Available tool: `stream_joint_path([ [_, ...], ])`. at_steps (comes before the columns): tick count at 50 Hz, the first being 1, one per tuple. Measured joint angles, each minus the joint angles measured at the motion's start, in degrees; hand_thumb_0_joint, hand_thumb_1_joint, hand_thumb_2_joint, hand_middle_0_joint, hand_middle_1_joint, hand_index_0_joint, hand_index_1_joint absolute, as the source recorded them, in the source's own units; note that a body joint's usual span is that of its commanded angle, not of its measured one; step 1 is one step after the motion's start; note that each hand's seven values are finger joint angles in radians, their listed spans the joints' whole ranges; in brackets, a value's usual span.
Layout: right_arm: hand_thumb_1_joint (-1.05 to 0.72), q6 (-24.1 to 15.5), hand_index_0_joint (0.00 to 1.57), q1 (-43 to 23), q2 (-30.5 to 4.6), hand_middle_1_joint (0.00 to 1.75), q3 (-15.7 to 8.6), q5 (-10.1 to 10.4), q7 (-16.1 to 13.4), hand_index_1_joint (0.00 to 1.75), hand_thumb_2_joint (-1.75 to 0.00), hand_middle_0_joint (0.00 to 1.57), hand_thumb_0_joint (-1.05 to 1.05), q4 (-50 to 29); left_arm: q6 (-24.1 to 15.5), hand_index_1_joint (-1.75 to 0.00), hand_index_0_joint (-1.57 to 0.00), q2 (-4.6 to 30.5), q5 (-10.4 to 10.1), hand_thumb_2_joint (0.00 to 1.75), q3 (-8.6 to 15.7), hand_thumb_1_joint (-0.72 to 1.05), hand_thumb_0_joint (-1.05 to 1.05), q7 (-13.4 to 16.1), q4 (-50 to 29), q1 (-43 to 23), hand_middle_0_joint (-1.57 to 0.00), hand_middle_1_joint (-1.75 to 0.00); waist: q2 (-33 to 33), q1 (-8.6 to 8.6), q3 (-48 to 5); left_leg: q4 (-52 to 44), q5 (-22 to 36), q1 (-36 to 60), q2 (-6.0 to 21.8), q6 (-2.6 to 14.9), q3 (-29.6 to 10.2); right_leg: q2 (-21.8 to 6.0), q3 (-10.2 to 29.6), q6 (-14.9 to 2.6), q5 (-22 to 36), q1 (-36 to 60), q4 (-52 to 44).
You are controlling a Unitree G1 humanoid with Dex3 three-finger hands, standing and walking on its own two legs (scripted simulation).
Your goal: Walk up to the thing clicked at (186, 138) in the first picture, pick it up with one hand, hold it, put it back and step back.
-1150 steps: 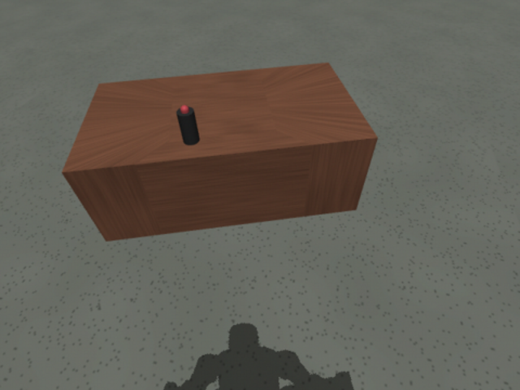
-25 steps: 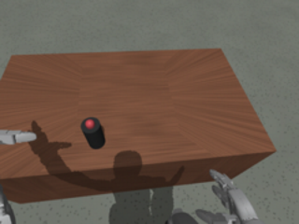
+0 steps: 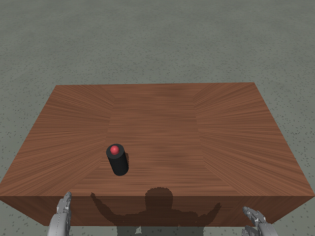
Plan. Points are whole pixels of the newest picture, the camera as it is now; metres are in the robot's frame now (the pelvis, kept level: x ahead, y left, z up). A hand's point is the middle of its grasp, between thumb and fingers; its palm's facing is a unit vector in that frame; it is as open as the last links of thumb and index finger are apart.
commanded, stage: home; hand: left
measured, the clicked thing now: (117, 158) +0.48 +0.17 -0.20
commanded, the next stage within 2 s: none
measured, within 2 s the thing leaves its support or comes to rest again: neither
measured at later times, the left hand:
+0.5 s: hand out of the picture +0.13 +0.16 -0.06, palm faces +0.11 -0.96 -0.27, open 17.3 cm
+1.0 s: hand out of the picture +0.04 +0.24 -0.10, palm faces +0.02 -0.91 -0.42, open 17.4 cm
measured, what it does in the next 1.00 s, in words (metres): stands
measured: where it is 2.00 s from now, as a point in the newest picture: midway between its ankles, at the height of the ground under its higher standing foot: outside the picture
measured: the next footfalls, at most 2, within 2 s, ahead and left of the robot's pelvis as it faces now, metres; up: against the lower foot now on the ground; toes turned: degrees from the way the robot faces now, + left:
none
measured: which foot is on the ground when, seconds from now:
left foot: down 0.00-1.00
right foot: down 0.00-1.00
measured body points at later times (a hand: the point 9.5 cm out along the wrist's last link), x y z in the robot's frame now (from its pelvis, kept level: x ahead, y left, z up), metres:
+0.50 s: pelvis -0.03 -0.01 +0.00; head -0.02 -0.01 +0.45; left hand +0.12 +0.21 -0.04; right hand +0.13 -0.25 -0.08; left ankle -0.04 +0.12 -0.70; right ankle +0.04 -0.13 -0.70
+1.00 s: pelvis -0.01 -0.02 +0.03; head -0.01 -0.05 +0.48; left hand +0.04 +0.28 -0.08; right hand +0.06 -0.31 -0.12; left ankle -0.04 +0.12 -0.70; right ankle +0.03 -0.13 -0.70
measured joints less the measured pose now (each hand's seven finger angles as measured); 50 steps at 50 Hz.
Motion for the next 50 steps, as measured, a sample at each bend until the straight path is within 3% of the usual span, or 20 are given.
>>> stream_joint_path([
  [7,-0.83,-2.23,0.2,-1.79,0.61,0.29,-0.38,-0.85,-2.3,0.29,-0.86,0.2,0.01,5.1,2.35,-0.09,-0.08,-1.89,0.61,0.1,-3.96,-0.5,-0.01,0.59,-4.32,7.33,-0.08,-0.08,-0.03,0.43,1.67,0.79,0.49,0.01,0.0,-0.48,-0.63,-0.06,-0.58,-0.53,0.11,0.04,1.15],
  [15,-0.81,-5.99,0.2,-3.35,0.9,0.28,-0.09,-2.07,-4.12,0.28,-0.85,0.2,0.01,6.92,3.05,-0.08,-0.08,-0.87,1.56,0.1,-3.36,-0.5,-0.01,2.13,-6.53,6.5,-0.08,-0.07,-0.51,0.04,2.75,0.98,1.71,-0.29,0.18,-1.02,-1.47,0.07,-1.41,-1.15,1.31,0.2,0.91],
  [26,-0.86,-9.19,0.2,-3.51,0.74,0.29,-0.11,-2.05,-4.02,0.29,-0.88,0.2,0.01,7.58,4.38,-0.07,-0.07,-1.7,1.96,0.08,-4.14,-0.52,-0.01,2.39,-6.44,7.07,-0.07,-0.06,-0.27,-0.04,2.18,1.22,2.07,-0.11,0.13,-0.91,-1.15,0.06,-1.08,-1.0,2.03,0.47,0.72],
  [29,-0.87,-7.5,0.2,-5.69,-0.51,0.3,-0.35,-6.83,-0.8,0.29,-0.88,0.21,0.01,12.5,-0.4,-0.07,-0.07,0.14,5.64,0.08,-4.2,-0.52,0.0,-0.79,3.78,2.99,-0.07,-0.06,-0.43,0.62,4.38,0.06,2.5,2.77,-0.22,-0.87,-0.91,-0.27,-0.83,-1.19,2.07,3.03,0.26],
  [31,-0.88,-5.13,0.2,-6.55,-1.86,0.3,-0.57,-7.82,1.29,0.29,-0.89,0.21,0.01,16.24,-1.99,-0.07,-0.07,1.67,6.69,0.09,-4.0,-0.51,0.0,-2.67,11.4,0.93,-0.07,-0.06,-0.12,1.1,4.52,-1.01,2.68,4.62,-0.35,-0.71,-0.74,-0.37,-0.67,-1.24,2.01,4.65,-0.32],
  [35,-0.89,-2.99,0.21,-5.37,-4.06,0.3,-2.15,-7.18,3.38,0.3,-0.89,0.21,0.01,20.49,-3.9,-0.07,-0.07,3.92,6.84,0.09,-2.81,-0.49,0.0,-4.56,21.62,0.39,-0.07,-0.06,0.83,1.66,4.45,-3.76,3.13,8.4,-0.51,-0.71,-0.65,-0.55,-0.62,-1.17,1.81,8.03,-2.06],
  [41,-0.9,-2.36,0.21,-3.62,-6.46,0.3,-3.77,-6.71,4.1,0.3,-0.9,0.21,0.01,25.28,-5.29,-0.07,-0.07,5.74,6.28,0.09,-1.8,-0.49,0.0,-4.75,31.72,0.6,-0.06,-0.06,2.18,1.27,5.52,-8.76,4.75,13.09,-0.74,-0.81,-1.1,-0.86,-1.12,-1.12,2.45,12.54,-5.91],
  [50,-0.9,-1.61,0.2,-3.87,-6.67,0.3,-2.87,-5.74,3.83,0.3,-0.9,0.21,0.01,31.34,-5.9,-0.06,-0.06,5.39,4.94,0.07,-2.23,-0.52,0.0,-4.02,40.91,-3.08,-0.06,-0.05,2.34,1.07,7.82,-16.8,8.55,18.91,-0.71,-1.29,-1.82,-0.94,-1.95,-1.4,5.03,18.12,-12.45],
])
